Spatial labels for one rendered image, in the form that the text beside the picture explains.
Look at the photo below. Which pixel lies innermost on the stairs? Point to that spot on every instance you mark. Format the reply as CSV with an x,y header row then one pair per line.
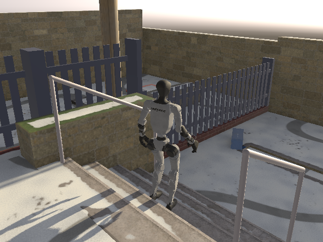
x,y
168,220

